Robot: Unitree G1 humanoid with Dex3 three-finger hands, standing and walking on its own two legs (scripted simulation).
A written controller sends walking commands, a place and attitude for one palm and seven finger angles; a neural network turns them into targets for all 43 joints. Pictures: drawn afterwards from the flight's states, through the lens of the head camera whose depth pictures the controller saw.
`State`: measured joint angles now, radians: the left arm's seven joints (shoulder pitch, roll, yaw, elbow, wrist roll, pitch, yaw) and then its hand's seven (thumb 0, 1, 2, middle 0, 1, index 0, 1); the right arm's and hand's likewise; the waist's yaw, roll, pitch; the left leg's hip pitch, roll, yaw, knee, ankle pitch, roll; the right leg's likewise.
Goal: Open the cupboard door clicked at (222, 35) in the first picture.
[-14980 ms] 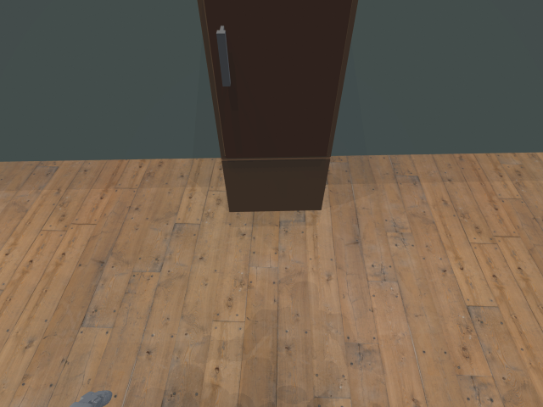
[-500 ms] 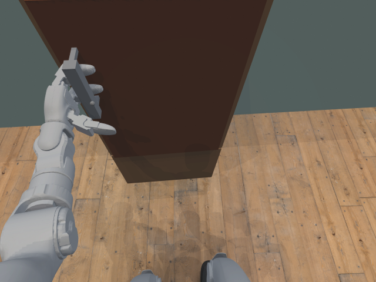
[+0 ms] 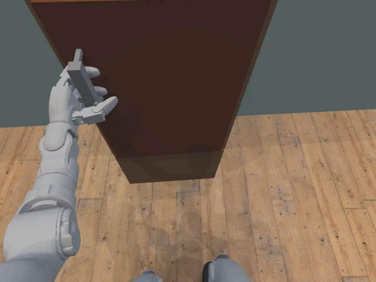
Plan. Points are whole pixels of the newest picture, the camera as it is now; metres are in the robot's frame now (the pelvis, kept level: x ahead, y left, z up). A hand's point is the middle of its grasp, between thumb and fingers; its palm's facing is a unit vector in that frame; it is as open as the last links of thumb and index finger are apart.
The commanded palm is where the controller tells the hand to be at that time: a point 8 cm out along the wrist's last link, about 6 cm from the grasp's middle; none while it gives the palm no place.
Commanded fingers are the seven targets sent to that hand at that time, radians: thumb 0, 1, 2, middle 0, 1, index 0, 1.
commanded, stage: close the thumb around the handle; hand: left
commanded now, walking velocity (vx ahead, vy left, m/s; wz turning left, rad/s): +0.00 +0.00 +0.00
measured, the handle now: (90, 87) +0.52 +0.20 +0.07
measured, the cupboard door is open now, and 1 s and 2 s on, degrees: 1 25 38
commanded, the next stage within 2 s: pull the door open along its arc in 0.26 s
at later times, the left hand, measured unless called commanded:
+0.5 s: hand (96, 109) +0.45 +0.18 +0.08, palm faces +0.03 -1.00 -0.03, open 6.1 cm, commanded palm +0.41 +0.23 +0.07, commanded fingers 0.00 0.90 0.90 -0.40 -1.35 -0.40 -1.35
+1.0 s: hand (124, 162) +0.33 +0.11 +0.08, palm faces +0.41 -0.91 +0.07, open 6.3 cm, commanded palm +0.26 +0.14 +0.07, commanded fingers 0.00 0.90 0.90 -0.40 -1.35 -0.40 -1.35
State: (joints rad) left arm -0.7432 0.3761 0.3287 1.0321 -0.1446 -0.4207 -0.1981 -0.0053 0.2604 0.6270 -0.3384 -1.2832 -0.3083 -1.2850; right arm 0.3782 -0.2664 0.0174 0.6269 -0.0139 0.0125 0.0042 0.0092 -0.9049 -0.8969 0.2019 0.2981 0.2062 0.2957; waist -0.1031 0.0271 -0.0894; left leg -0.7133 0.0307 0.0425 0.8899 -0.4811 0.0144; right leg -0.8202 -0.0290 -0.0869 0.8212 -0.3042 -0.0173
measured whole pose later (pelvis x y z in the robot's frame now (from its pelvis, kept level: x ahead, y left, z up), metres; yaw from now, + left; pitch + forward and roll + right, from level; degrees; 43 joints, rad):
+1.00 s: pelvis +0.01 -0.01 +0.01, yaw +1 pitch +11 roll +0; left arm 0.00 -0.09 -0.05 0.16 0.00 -0.29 0.45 0.02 0.66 0.79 -0.30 -1.35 -0.34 -1.29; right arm 0.20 -0.20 0.00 0.56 -0.06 -0.03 0.05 0.01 -0.91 -0.90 0.20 0.30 0.20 0.30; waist 0.01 0.03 -0.10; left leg -0.53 0.02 0.04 0.79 -0.46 0.01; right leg -0.65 -0.04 -0.08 0.77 -0.31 -0.02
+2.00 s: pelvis -0.01 -0.04 +0.01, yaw +3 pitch +7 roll +1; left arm 0.22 -0.09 -0.21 -0.03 0.06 -0.20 0.53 0.00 -0.39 0.35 -0.28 -1.11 -0.29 -1.12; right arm 0.20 -0.19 0.00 0.55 -0.08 -0.04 -0.02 0.02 -0.90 -0.90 0.20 0.30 0.20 0.30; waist 0.01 0.04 -0.08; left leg -0.50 0.03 -0.01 0.82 -0.45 -0.04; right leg -0.62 -0.03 -0.13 0.82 -0.34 -0.07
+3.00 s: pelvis +0.00 +0.00 -0.01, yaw +2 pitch +10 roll +0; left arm 0.49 0.07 -0.22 -0.32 -0.02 -0.19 0.06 -0.01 -0.50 0.30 -0.14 -0.30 -0.15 -0.30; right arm 0.27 -0.21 0.04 0.40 -0.03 -0.13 0.00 0.02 -0.90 -0.90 0.20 0.30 0.21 0.30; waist 0.02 0.04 -0.08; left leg -0.58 0.00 0.02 0.94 -0.54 0.01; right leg -0.70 -0.05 -0.09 0.92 -0.39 -0.02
